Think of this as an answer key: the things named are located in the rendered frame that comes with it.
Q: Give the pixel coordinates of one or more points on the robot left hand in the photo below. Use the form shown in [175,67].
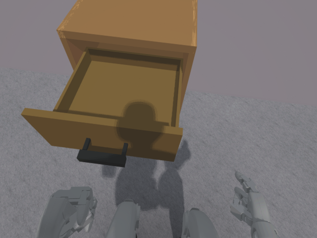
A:
[75,205]

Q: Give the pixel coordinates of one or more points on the right robot forearm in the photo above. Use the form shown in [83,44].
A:
[263,229]

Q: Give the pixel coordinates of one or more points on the robot thigh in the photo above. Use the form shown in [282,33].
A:
[196,224]
[125,221]

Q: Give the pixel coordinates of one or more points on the drawer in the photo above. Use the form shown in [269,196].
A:
[116,97]

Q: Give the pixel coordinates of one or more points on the left robot thigh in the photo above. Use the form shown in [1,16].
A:
[125,221]

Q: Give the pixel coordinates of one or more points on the cabinet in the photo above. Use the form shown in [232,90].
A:
[156,27]

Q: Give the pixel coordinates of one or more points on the right robot thigh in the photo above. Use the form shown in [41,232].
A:
[196,224]

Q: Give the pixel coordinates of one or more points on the handle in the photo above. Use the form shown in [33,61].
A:
[102,158]

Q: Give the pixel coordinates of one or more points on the robot right hand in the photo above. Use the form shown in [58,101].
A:
[253,208]

